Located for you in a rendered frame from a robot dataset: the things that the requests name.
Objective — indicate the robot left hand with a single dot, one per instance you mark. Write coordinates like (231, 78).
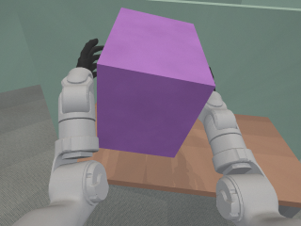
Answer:
(87, 58)

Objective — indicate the right robot upper arm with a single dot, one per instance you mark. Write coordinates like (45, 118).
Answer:
(249, 200)

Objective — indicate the carton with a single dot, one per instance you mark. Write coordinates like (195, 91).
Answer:
(153, 80)

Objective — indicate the robot left forearm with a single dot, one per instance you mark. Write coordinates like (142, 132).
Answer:
(76, 119)

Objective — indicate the robot right forearm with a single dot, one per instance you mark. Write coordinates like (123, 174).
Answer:
(231, 156)

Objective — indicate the table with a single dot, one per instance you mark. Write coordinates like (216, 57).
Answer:
(192, 171)

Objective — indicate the left robot upper arm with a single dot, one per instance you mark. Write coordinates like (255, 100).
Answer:
(75, 189)

